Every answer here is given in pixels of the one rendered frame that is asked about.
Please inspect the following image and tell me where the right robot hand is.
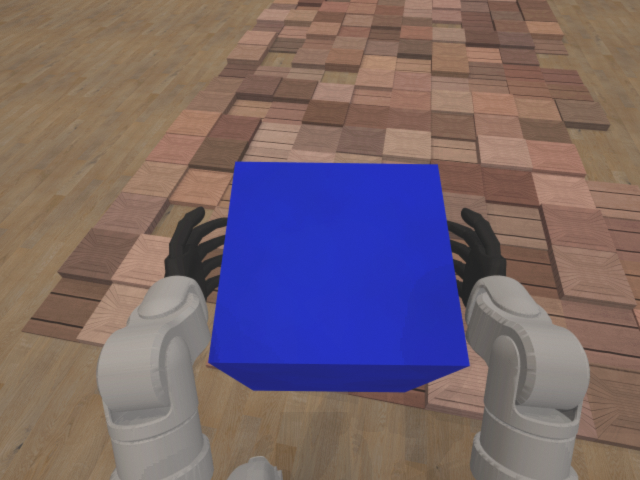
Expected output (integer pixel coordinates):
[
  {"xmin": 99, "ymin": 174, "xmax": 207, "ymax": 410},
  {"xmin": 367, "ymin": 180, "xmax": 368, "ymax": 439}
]
[{"xmin": 447, "ymin": 208, "xmax": 506, "ymax": 307}]

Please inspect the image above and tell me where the right robot forearm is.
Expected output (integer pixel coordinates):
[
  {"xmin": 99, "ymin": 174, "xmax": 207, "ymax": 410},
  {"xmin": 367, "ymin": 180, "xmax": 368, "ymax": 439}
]
[{"xmin": 465, "ymin": 275, "xmax": 590, "ymax": 480}]

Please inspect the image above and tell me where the carton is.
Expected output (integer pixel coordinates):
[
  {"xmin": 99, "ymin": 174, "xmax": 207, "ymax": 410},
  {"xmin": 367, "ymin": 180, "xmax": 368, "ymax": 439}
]
[{"xmin": 208, "ymin": 162, "xmax": 470, "ymax": 392}]

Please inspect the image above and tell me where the left robot hand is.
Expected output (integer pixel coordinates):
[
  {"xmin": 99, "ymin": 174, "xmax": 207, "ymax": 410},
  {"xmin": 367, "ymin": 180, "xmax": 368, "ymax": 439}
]
[{"xmin": 164, "ymin": 207, "xmax": 228, "ymax": 301}]

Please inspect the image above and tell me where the left robot shin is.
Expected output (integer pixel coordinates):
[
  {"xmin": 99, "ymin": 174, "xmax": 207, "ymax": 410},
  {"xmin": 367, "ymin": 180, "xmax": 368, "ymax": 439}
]
[{"xmin": 248, "ymin": 456, "xmax": 270, "ymax": 464}]

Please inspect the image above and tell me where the left robot forearm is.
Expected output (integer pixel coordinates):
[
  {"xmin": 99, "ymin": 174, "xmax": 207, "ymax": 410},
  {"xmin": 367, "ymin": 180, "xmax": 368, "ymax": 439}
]
[{"xmin": 96, "ymin": 276, "xmax": 214, "ymax": 480}]

